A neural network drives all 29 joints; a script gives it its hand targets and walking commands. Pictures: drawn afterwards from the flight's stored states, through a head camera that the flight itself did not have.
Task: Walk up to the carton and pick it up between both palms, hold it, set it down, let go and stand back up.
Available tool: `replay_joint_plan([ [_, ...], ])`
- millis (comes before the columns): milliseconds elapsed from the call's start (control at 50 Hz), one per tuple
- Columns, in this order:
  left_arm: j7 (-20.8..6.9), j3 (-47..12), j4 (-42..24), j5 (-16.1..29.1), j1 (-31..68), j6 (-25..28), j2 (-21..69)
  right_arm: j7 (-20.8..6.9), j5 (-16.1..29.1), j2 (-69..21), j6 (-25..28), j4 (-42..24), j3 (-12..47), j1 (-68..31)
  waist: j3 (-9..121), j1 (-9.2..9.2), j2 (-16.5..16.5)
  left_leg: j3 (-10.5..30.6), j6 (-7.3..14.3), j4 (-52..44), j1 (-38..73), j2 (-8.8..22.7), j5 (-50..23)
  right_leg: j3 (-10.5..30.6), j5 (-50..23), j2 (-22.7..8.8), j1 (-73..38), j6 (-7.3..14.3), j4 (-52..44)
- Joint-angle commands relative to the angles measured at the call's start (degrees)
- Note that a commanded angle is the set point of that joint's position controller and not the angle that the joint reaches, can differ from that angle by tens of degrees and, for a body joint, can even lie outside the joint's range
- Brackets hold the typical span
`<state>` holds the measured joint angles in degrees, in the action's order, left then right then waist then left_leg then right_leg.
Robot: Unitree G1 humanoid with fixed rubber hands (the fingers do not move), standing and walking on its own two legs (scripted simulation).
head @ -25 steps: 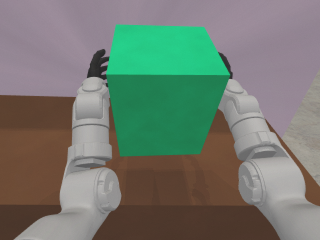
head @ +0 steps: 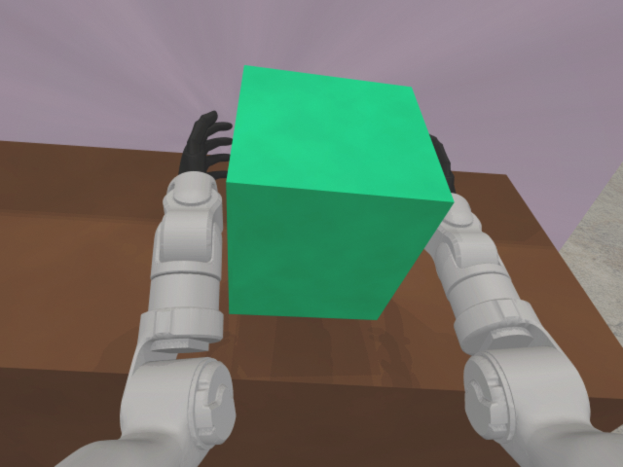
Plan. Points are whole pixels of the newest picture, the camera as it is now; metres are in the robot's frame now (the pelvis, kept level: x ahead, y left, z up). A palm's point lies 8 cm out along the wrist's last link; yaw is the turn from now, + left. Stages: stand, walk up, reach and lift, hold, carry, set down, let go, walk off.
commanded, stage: set down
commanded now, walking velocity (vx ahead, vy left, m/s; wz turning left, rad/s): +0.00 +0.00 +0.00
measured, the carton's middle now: (316, 204) +0.39 +0.01 +0.17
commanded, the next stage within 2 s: none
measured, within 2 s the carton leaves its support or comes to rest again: neither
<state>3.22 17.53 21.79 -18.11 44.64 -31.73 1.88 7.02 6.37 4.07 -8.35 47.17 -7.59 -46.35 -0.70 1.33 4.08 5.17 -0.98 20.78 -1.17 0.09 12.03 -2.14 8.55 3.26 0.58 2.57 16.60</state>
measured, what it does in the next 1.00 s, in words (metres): stands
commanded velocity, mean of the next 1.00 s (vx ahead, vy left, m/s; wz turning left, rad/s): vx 0.00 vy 0.00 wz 0.00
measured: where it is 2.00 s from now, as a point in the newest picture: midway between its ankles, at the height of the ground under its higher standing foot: outside the picture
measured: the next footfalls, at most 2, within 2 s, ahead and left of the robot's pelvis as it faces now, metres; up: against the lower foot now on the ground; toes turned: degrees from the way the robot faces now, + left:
none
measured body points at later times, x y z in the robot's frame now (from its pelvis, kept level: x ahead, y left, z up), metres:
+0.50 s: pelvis +0.01 -0.01 +0.00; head -0.02 +0.01 +0.45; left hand +0.40 +0.17 +0.18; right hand +0.43 -0.13 +0.17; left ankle +0.00 +0.13 -0.75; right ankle +0.02 -0.09 -0.75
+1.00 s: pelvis +0.01 -0.03 +0.00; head +0.00 -0.02 +0.45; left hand +0.40 +0.16 +0.14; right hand +0.45 -0.14 +0.14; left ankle +0.00 +0.13 -0.75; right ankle +0.02 -0.09 -0.75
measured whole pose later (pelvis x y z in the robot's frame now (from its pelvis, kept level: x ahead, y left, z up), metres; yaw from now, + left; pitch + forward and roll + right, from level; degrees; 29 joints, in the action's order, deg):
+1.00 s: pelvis +0.01 -0.03 +0.00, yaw +0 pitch +1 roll +0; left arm 7.1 21.8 28.2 -16.5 39.7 -21.9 5.9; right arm 2.6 0.8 5.3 -2.3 58.0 -9.6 -49.0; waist 3.4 -4.2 1.1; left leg 5.5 -3.1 18.0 -9.2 1.4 10.2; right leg -2.7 8.3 4.4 10.2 4.5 17.1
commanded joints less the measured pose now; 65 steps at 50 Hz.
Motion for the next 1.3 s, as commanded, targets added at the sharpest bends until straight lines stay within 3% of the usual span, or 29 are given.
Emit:
replay_joint_plan([
  [0,-8.38,-19.56,-3.92,6.03,35.25,1.23,29.63,-6.52,0.15,-27.71,4.9,-17.72,12.68,-51.87,24.68,-1.43,-5.16,-6.95,0.24,-3.28,-0.38,-2.06,-14.57,-2.61,-10.23,-1.65,-9.12,-4.72,-0.66],
  [120,-7.55,-21.16,-4.33,6.91,33.54,2.8,31.85,-6.07,2.23,-28.3,5.76,-19.09,15.63,-53.0,29.26,-1.7,-5.03,-6.04,-0.79,-0.26,3.62,-1.98,-23.93,-2.77,-20.5,-0.75,-10.18,-5.04,0.32],
  [240,-7.99,-17.89,-1.5,5.3,32.66,3.55,29.72,-7.31,-1.51,-26.93,5.4,-10.84,10.05,-47.48,20.43,-1.28,-3.65,-6.7,0.0,-3.85,-0.59,-1.71,-13.86,-2.82,-11.06,-1.63,-6.68,-4.94,-1.45],
  [340,-6.45,-24.33,-5.04,9.19,35.28,6.49,33.79,-6.75,-0.07,-28.86,7.73,-16.92,13.33,-51.29,31.54,-0.03,-5.43,-5.2,-1.97,0.32,3.77,-1.88,-24.79,-3.1,-24.24,-1.03,-8.74,-5.28,0.88],
  [460,-5.38,-22.3,-3.0,7.13,32.56,6.53,33.15,-7.9,-1.85,-26.4,7.26,-8.94,9.96,-46.32,24.86,-0.35,-6.04,-5.25,-2.35,-1.29,3.1,-1.03,-21.97,-3.59,-16.86,-1.0,-4.18,-4.45,-0.56],
  [560,-4.2,-22.42,-4.34,8.11,34.0,8.01,33.41,-8.45,-0.38,-28.53,8.29,-13.6,13.59,-50.49,31.5,-3.34,-5.28,-5.21,-1.58,-0.5,-0.53,-1.55,-23.31,-2.58,-25.16,-1.52,-8.87,-5.48,1.73],
  [600,-3.36,-23.68,-5.22,8.71,33.52,8.82,34.47,-8.47,0.7,-29.08,9.05,-15.46,15.07,-51.47,34.63,-3.75,-5.35,-4.92,-1.63,0.21,-0.25,-1.56,-25.39,-2.28,-28.86,-1.54,-10.1,-5.4,2.51],
  [680,-2.25,-23.56,-6.16,8.73,33.77,10.11,34.72,-9.04,0.92,-29.26,9.14,-13.1,16.19,-49.98,35.99,-4.71,-5.0,-4.78,-1.46,0.2,0.01,-1.06,-26.65,-1.81,-30.88,-1.6,-9.37,-5.23,2.96],
  [800,-2.82,-18.11,-0.01,6.23,31.27,9.98,32.12,-9.78,-2.11,-27.86,8.36,-5.94,11.35,-46.66,28.83,-5.36,-2.84,-5.82,-0.48,-2.7,-4.07,-0.94,-17.26,-1.33,-23.71,-2.61,-7.14,-5.42,1.33],
  [940,-2.66,-17.17,1.05,6.4,33.12,13.48,33.58,-10.83,-5.8,-28.02,10.83,-4.27,8.11,-47.31,33.34,-4.98,-2.09,-6.22,-0.94,-2.94,-4.37,-0.59,-18.35,-1.72,-28.04,-2.82,-7.45,-5.8,2.02],
  [980,-1.69,-17.94,0.82,6.55,36.0,15.11,34.18,-11.56,-6.82,-28.09,11.68,-2.12,6.25,-47.37,34.94,-4.71,-3.44,-6.53,-1.49,-2.86,-4.27,-0.36,-18.72,-2.05,-25.37,-2.78,-6.02,-5.22,1.93],
  [1080,-0.58,-15.92,3.47,5.55,35.97,16.92,33.62,-12.87,-10.52,-27.29,13.18,0.91,1.92,-46.81,35.43,-5.73,-3.22,-7.39,-1.27,-3.11,-5.29,0.0,-17.47,-2.27,-20.76,-2.9,-4.58,-4.73,1.13],
  [1180,0.26,-14.1,4.81,4.61,34.94,18.25,33.29,-13.29,-11.9,-26.87,14.86,0.55,1.9,-47.98,39.38,-7.05,-1.87,-7.57,-0.87,-2.94,-7.12,0.04,-18.82,-1.72,-29.71,-3.82,-8.21,-5.54,3.1],
  [1280,0.12,-11.65,6.15,3.22,33.93,18.86,32.8,-13.88,-13.56,-26.8,15.47,2.39,1.42,-47.23,38.91,-8.18,-0.91,-8.01,-0.29,-4.47,-11.06,0.02,-15.39,-0.91,-31.37,-4.83,-9.97,-6.13,3.88],
])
